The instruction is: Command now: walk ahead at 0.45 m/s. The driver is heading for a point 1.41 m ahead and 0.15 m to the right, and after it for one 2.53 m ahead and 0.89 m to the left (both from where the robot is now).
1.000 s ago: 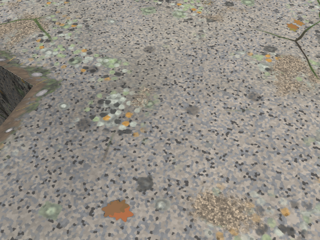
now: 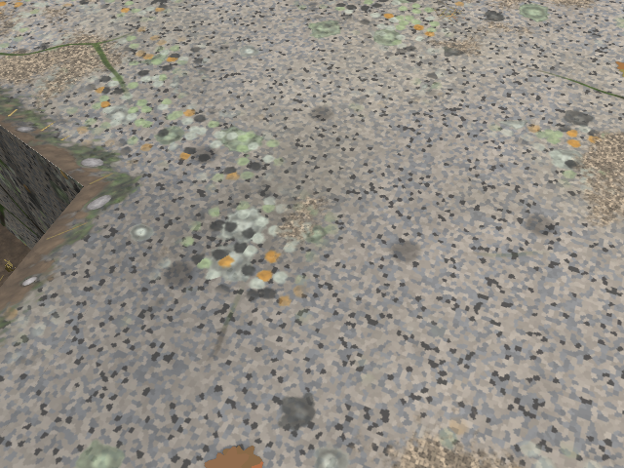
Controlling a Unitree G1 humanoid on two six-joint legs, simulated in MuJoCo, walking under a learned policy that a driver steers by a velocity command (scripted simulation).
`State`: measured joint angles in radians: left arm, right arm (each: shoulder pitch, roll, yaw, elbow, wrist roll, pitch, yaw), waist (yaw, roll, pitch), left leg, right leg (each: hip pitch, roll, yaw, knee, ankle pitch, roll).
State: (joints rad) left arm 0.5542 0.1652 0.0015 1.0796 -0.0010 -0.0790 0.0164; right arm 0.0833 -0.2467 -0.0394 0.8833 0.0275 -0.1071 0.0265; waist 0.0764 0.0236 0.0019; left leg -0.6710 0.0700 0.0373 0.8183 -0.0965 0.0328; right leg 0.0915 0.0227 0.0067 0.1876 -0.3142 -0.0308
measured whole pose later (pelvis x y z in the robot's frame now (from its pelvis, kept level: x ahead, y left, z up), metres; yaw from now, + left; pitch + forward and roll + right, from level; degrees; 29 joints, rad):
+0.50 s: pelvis +0.29 +0.04 +0.01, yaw +0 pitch +1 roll +2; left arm 0.12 0.26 0.06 0.87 -0.01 -0.09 0.01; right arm 0.38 -0.23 -0.04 1.01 0.00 -0.10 0.01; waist -0.07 -0.04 -0.01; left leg -0.04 -0.08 0.05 0.20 -0.18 0.07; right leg -0.70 -0.14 0.04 0.75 0.05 -0.01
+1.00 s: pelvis +0.58 -0.03 +0.01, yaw +0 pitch +1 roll -1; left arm 0.36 0.23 0.05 0.96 0.00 -0.10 -0.01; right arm 0.13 -0.27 -0.06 0.90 0.01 -0.07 -0.01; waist 0.05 0.04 0.00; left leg -0.68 0.14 -0.04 0.87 -0.07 0.02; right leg -0.09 0.06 -0.06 0.22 -0.16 -0.07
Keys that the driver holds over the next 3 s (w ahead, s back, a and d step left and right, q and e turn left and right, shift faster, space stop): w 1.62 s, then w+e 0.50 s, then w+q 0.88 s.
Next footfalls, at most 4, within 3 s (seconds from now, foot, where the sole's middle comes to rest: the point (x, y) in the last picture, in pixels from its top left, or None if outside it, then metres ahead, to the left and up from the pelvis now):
0.14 left None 0.28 0.13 -0.78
0.70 right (407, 425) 0.59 -0.11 -0.78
1.24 left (308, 300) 0.90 0.13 -0.78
1.82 right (397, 211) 1.22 -0.10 -0.78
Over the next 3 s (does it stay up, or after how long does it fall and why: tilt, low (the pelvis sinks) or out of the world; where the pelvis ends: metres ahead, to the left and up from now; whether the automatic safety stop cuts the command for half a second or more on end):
stays up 1.72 -0.08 0.00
